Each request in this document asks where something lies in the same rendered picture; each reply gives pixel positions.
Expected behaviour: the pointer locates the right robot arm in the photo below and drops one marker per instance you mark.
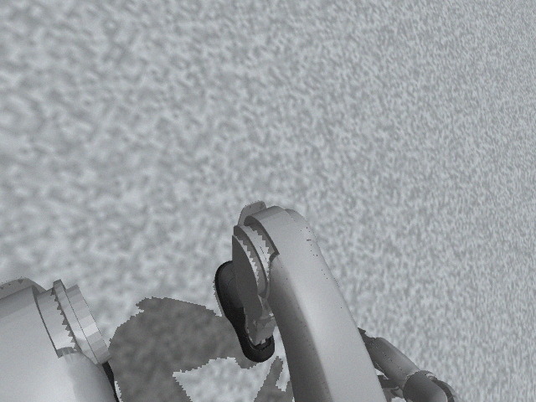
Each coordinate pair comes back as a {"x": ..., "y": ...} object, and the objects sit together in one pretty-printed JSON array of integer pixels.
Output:
[{"x": 424, "y": 386}]

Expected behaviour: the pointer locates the right robot foot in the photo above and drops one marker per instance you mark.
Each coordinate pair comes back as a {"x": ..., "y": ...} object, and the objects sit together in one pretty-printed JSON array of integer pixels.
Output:
[{"x": 234, "y": 311}]

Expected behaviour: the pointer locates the left robot foot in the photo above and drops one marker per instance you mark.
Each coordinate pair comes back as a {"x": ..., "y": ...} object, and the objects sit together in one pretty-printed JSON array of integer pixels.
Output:
[{"x": 110, "y": 376}]

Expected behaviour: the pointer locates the right robot hand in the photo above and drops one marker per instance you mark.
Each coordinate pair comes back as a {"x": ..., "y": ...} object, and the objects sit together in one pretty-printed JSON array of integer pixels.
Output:
[{"x": 389, "y": 360}]

